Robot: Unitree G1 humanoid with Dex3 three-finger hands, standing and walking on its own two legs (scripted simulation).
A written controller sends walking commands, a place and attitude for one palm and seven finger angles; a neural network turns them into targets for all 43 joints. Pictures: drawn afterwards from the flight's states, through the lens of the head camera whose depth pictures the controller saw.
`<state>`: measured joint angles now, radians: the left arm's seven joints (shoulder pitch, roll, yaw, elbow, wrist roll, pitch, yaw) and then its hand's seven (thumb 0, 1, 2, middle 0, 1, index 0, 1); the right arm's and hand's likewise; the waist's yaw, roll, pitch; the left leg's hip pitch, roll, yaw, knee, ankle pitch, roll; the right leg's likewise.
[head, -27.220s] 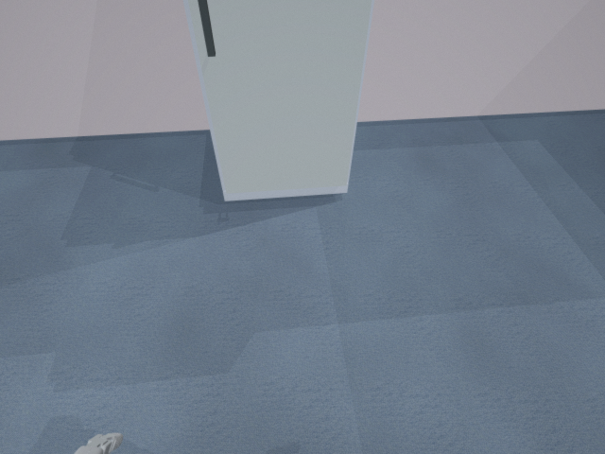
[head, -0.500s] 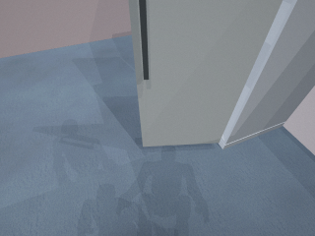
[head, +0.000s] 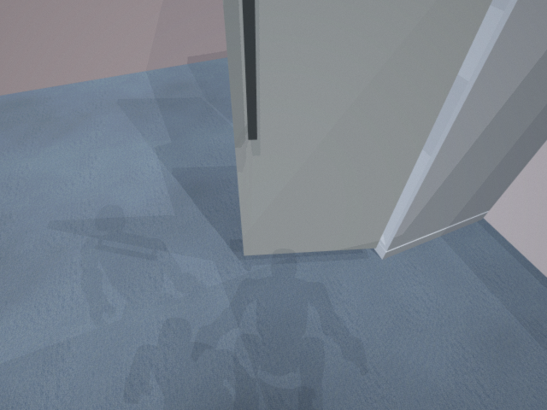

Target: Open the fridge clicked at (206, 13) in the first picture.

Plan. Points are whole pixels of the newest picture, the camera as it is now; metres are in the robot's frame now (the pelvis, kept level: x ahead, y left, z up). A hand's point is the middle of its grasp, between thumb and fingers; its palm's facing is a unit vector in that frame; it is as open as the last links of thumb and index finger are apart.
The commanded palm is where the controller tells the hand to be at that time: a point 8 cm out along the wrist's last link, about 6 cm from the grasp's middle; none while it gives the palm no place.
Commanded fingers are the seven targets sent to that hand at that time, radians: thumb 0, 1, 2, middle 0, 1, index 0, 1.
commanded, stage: look to check the result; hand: left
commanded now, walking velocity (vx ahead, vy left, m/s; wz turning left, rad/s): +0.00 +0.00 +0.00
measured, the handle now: (249, 45) +0.75 +0.10 +0.17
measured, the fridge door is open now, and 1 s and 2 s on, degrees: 71 71 71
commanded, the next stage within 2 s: stand and wait in 0.40 s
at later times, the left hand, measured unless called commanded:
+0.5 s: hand out of the picture +0.09 +0.24 -0.16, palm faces -0.01 -0.95 -0.31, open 7.4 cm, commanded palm none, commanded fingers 0.00 0.90 0.90 -0.20 -0.30 -0.20 -0.30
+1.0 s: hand out of the picture +0.10 +0.23 -0.16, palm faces -0.01 -0.95 -0.32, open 7.4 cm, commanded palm none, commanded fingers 0.00 0.90 0.90 -0.20 -0.30 -0.20 -0.30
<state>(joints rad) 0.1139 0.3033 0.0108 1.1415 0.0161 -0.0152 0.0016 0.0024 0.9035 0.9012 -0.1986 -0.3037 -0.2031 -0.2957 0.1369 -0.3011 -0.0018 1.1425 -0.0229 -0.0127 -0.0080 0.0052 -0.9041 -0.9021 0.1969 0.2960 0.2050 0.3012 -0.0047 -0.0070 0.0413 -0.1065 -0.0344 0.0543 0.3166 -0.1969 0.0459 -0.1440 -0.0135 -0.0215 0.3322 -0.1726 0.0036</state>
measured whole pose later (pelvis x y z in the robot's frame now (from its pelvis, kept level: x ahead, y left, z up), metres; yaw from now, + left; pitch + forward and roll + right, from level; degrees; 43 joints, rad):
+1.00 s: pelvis +0.02 -0.01 +0.00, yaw +0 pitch -1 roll +0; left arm 0.10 0.32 0.01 1.14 0.01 -0.02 0.00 0.00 0.90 0.90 -0.20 -0.30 -0.20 -0.30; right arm 0.11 -0.32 0.00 1.14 -0.02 -0.01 -0.01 0.01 -0.90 -0.90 0.20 0.30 0.21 0.30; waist -0.01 -0.01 0.04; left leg -0.05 -0.02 0.04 0.27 -0.20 0.03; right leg -0.09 0.00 -0.03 0.29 -0.18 -0.01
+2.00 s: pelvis +0.01 -0.02 +0.00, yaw +0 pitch -1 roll +0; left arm 0.09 0.33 0.00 1.14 0.01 -0.02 0.00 0.00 0.90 0.90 -0.20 -0.30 -0.20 -0.30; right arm 0.11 -0.33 0.00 1.14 -0.02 -0.01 -0.01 0.01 -0.90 -0.90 0.20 0.30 0.21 0.30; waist -0.01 -0.01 0.04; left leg -0.05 -0.01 0.04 0.25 -0.18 0.02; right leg -0.09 0.01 -0.03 0.28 -0.17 -0.02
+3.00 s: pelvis +0.02 -0.02 +0.00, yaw +0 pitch -1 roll +0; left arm 0.09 0.33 0.00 1.14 0.01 -0.03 0.00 0.00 0.90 0.90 -0.20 -0.30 -0.20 -0.30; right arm 0.10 -0.33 0.00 1.14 -0.02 -0.01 0.00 0.01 -0.90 -0.90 0.20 0.30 0.21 0.30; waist -0.01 -0.01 0.04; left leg -0.04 -0.01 0.04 0.24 -0.18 0.01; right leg -0.08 0.02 -0.03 0.27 -0.17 -0.02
